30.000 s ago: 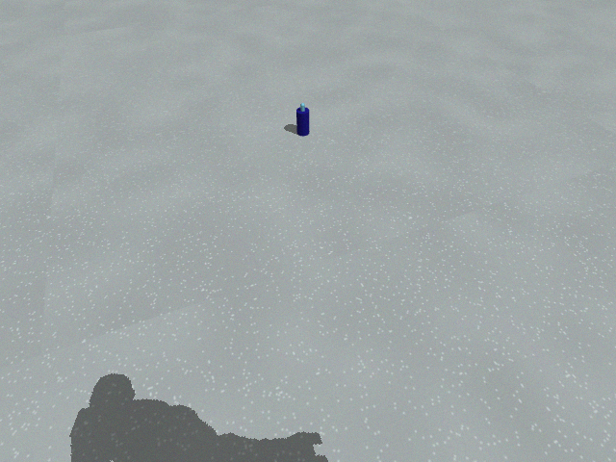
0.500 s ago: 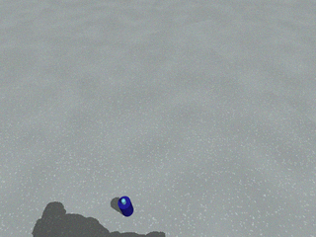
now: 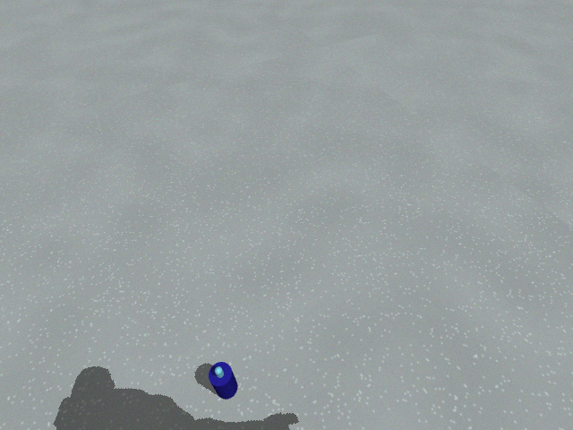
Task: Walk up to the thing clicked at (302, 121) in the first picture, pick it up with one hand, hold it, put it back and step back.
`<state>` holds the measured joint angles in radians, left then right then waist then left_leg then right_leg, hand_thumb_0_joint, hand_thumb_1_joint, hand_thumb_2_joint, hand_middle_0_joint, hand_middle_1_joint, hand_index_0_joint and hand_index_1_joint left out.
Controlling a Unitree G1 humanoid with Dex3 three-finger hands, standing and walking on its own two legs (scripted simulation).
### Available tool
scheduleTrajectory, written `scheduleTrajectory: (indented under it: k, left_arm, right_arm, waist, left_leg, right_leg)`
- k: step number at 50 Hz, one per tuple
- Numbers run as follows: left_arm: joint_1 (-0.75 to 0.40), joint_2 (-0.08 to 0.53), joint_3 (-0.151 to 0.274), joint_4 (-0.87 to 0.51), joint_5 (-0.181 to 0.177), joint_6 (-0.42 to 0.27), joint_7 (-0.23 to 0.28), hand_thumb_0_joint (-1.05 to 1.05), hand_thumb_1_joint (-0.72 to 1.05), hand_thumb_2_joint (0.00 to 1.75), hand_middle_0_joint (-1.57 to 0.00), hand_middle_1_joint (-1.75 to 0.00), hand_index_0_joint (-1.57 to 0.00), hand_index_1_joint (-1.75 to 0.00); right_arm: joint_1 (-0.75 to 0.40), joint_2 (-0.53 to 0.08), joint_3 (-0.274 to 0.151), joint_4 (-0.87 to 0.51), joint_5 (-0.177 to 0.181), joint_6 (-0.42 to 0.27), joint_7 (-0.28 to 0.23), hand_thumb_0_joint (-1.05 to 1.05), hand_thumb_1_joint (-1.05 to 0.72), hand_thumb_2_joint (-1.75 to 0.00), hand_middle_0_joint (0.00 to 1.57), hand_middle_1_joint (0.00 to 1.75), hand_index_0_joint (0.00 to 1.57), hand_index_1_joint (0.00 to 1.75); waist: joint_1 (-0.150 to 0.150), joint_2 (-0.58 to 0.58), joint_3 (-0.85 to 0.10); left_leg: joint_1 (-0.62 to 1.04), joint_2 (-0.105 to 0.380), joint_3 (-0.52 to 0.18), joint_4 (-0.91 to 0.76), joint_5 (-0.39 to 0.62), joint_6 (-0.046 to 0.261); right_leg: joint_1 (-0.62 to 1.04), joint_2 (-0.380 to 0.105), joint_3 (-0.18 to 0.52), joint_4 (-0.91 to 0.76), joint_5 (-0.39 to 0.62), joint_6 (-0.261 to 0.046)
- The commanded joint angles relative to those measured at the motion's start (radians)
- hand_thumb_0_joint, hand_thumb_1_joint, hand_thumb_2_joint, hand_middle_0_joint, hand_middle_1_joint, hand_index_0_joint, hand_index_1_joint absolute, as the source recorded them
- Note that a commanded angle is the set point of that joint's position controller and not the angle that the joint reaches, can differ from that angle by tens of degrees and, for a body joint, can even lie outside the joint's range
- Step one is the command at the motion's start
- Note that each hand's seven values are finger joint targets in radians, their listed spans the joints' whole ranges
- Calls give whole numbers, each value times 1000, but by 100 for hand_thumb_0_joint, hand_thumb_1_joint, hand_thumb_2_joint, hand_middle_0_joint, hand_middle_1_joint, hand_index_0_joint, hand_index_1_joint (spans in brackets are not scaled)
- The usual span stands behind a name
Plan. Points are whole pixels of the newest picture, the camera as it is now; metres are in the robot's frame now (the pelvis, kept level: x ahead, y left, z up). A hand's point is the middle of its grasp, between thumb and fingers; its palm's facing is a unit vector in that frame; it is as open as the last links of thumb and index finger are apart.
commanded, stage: stand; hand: left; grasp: from the side
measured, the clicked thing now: (222, 379) +0.41 +0.22 -0.69
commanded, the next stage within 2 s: step back in 0.22 s
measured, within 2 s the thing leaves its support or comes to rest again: neither
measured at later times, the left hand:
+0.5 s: hand out of the picture +0.09 +0.30 -0.17, palm faces -0.04 -0.92 -0.39, open 7.4 cm
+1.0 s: hand out of the picture -0.03 +0.31 -0.18, palm faces -0.12 -0.91 -0.39, open 7.4 cm
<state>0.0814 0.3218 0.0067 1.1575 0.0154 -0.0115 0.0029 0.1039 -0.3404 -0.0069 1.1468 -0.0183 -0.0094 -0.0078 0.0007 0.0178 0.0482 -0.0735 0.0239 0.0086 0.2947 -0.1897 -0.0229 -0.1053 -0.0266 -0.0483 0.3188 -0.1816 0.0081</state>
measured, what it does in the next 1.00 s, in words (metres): walks backwards: right foot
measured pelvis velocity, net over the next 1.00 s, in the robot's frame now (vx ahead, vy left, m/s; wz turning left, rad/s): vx -0.15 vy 0.06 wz -0.08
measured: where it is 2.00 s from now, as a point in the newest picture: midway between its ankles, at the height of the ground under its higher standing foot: outside the picture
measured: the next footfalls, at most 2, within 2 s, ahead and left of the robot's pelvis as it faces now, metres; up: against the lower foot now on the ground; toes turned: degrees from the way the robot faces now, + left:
right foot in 0.94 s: -0.12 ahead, -0.07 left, +0.00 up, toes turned -1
left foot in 1.24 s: -0.18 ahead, +0.17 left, +0.00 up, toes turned -5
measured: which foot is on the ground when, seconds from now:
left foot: down 0.00-0.98, up 1.00-1.00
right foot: down 0.00-0.52, up 0.54-0.92, down 0.94-1.00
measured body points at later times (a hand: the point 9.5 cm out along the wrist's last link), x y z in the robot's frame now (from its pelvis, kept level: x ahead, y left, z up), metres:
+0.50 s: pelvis -0.04 +0.04 -0.02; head +0.02 +0.05 +0.42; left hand +0.09 +0.35 -0.15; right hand +0.04 -0.29 -0.14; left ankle -0.06 +0.14 -0.74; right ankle +0.00 -0.12 -0.75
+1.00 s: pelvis -0.15 +0.06 -0.03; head -0.09 +0.05 +0.41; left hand -0.02 +0.36 -0.15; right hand -0.07 -0.26 -0.15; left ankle -0.06 +0.15 -0.74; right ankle -0.16 -0.07 -0.75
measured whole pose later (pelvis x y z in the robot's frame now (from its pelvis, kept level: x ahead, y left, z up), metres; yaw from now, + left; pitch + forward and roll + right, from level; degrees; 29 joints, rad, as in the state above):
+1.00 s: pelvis -0.15 +0.06 -0.03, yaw -5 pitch -3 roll -2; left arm 0.15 0.36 0.07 0.87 0.03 0.04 0.00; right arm 0.11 -0.38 -0.05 0.87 -0.01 0.04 -0.01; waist -0.02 0.05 0.19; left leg -0.42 0.01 0.01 0.74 -0.33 0.03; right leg -0.24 0.05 0.05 0.65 -0.36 -0.01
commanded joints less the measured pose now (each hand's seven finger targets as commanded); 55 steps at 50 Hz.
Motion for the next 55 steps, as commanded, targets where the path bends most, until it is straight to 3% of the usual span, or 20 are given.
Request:
scheduleTrajectory:
  k: [1, 10, 11, 13, 15, 17, 19, 24, 25, 26, 27, 29, 31, 40, 46, 48, 49, 50, 52, 55]
  left_arm:
    - [-37, 218, 40, -53, -3, -23, 16, 0, 90, 90, -20, -30, -20, -30]
    - [-30, 214, 38, -57, -6, -23, 14, 0, 90, 90, -20, -30, -20, -30]
    - [-21, 298, 89, -88, -28, -12, 16, 0, 90, 90, -20, -30, -20, -30]
    - [5, 299, 98, -119, -29, -7, 22, 0, 90, 90, -20, -30, -20, -30]
    - [-8, 315, 109, -160, -25, 0, 22, 0, 90, 90, -20, -30, -20, -30]
    - [-53, 330, 112, -211, -7, 7, 25, 0, 90, 90, -20, -30, -20, -30]
    - [-94, 334, 116, -261, 13, 12, 27, 0, 90, 90, -20, -30, -20, -30]
    - [-134, 296, 93, -319, 1, 43, 26, 0, 90, 90, -20, -30, -20, -30]
    - [-104, 247, 87, -330, -11, 56, 25, 0, 90, 90, -20, -30, -20, -30]
    - [-66, 193, 79, -339, -18, 62, 31, 0, 90, 90, -20, -30, -20, -30]
    - [-55, 231, 89, -330, -7, 69, 43, 0, 90, 90, -20, -30, -20, -30]
    - [-54, 251, 94, -308, -6, 69, 53, 0, 90, 90, -20, -30, -20, -30]
    - [29, 257, 91, -292, -19, 66, 47, 0, 90, 90, -20, -30, -20, -30]
    - [6, 234, 111, -376, 1, 45, 27, 0, 90, 90, -20, -30, -20, -30]
    - [189, 218, 120, -314, 13, 35, 12, 0, 90, 90, -20, -30, -20, -30]
    - [169, 320, 145, -339, 28, 25, 10, 0, 90, 90, -20, -30, -20, -30]
    - [92, 392, 156, -368, 19, 26, 8, 0, 90, 90, -20, -30, -20, -30]
    - [40, 375, 152, -407, 25, 17, 11, 0, 90, 90, -20, -30, -20, -30]
    - [-32, 301, 134, -425, 8, 19, 24, 0, 90, 90, -20, -30, -20, -30]
    - [-44, 288, 133, -454, 19, 26, 27, 0, 90, 90, -20, -30, -20, -30]
  right_arm:
    - [-25, -198, -33, -50, 2, -18, -10, 0, -90, -90, 20, 30, 20, 30]
    - [-27, -198, -33, -49, 3, -19, -9, 0, -90, -90, 20, 30, 20, 30]
    - [-64, -245, -55, -82, 10, 0, -3, 0, -90, -90, 20, 30, 20, 30]
    - [-38, -226, -59, -113, 23, 10, -1, 0, -90, -90, 20, 30, 20, 30]
    - [-16, -213, -67, -140, 26, 25, -1, 0, -90, -90, 20, 30, 20, 30]
    - [-1, -213, -80, -163, 20, 43, 4, 0, -90, -90, 20, 30, 20, 30]
    - [44, -204, -85, -193, 17, 59, 15, 0, -90, -90, 20, 30, 20, 30]
    - [146, -211, -102, -191, -1, 39, 14, 0, -90, -90, 20, 30, 20, 30]
    - [127, -256, -115, -207, -20, 32, 9, 0, -90, -90, 20, 30, 20, 30]
    - [99, -346, -131, -229, -36, 22, 7, 0, -90, -90, 20, 30, 20, 30]
    - [85, -392, -140, -249, -22, 18, 4, 0, -90, -90, 20, 30, 20, 30]
    - [12, -349, -131, -277, -13, 14, -10, 0, -90, -90, 20, 30, 20, 30]
    - [-44, -288, -116, -306, -16, 8, -23, 0, -90, -90, 20, 30, 20, 30]
    - [117, -284, -122, -326, -6, 9, -34, 0, -90, -90, 20, 30, 20, 30]
    - [7, -303, -115, -359, 6, 26, -18, 0, -90, -90, 20, 30, 20, 30]
    - [6, -244, -98, -367, 16, 30, -13, 0, -90, -90, 20, 30, 20, 30]
    - [-33, -222, -97, -363, 17, 35, -20, 0, -90, -90, 20, 30, 20, 30]
    - [-9, -242, -104, -349, 9, 39, -21, 0, -90, -90, 20, 30, 20, 30]
    - [59, -236, -99, -318, 20, 40, -15, 0, -90, -90, 20, 30, 20, 30]
    - [108, -243, -89, -310, 24, 30, -21, 0, -90, -90, 20, 30, 20, 30]
  waist:
    - [1, -20, -87]
    - [1, -10, -85]
    - [7, -34, 28]
    - [0, -53, -73]
    - [-2, -107, -116]
    - [-4, -193, -120]
    - [-25, -207, -105]
    - [-65, -139, -95]
    - [-49, 48, -63]
    - [-17, 241, -45]
    - [-39, 174, -74]
    - [-25, 130, -89]
    - [30, 122, -95]
    - [-58, 96, -120]
    - [31, 112, -154]
    - [17, -141, -97]
    - [42, -313, -42]
    - [22, -256, -8]
    - [-18, -135, 3]
    - [-13, -187, -25]
  left_leg:
    - [-18, 111, -70, -39, 180, 26]
    - [-5, 112, -65, -42, 202, 24]
    - [-86, 90, -72, 78, 312, 53]
    - [-71, 75, -39, 179, 349, 60]
    - [-105, 7, -10, 312, 216, 50]
    - [-160, -60, -12, 513, -208, 54]
    - [-186, -49, -86, 649, -362, 77]
    - [-129, -34, -14, 205, -2, 52]
    - [-130, 73, -176, 74, 246, 62]
    - [-49, 246, -434, 33, 523, 115]
    - [-118, 320, -462, 68, 592, 213]
    - [-97, 305, -414, 97, 558, 254]
    - [-34, 212, -263, 167, 562, 220]
    - [110, 248, -274, 222, 593, 280]
    - [-149, 214, -226, 246, 247, 185]
    - [-395, 38, -133, 417, -88, 66]
    - [-364, -118, -38, 677, -387, 26]
    - [-330, -107, -132, 826, -434, 16]
    - [-325, -146, -163, 918, -332, 19]
    - [-321, -132, -114, 832, -322, 5]
  right_leg:
    - [47, -116, 90, -39, 201, -17]
    - [43, -116, 91, -35, 220, -20]
    - [-32, -108, 116, 33, 384, -29]
    - [12, -135, 119, 81, 506, -70]
    - [-1, -200, 185, 59, 506, -143]
    - [-62, -311, 280, 33, 481, -240]
    - [-133, -332, 254, 76, 445, -275]
    - [-151, -189, 141, 299, 285, -138]
    - [-204, -67, 94, 444, 93, -84]
    - [-393, 120, 118, 581, -408, -39]
    - [-346, 128, 231, 713, -502, -35]
    - [-376, 140, 290, 890, -437, -38]
    - [-429, 131, 277, 938, -325, -30]
    - [-369, 79, 177, 617, -348, 15]
    - [-51, 57, 73, 188, -85, -48]
    - [-16, -154, 417, 82, 14, -162]
    - [-194, -343, 592, -8, 76, -323]
    - [-265, -364, 608, 13, 173, -342]
    - [-260, -234, 374, 68, 290, -276]
    - [-184, -181, 282, 125, 314, -236]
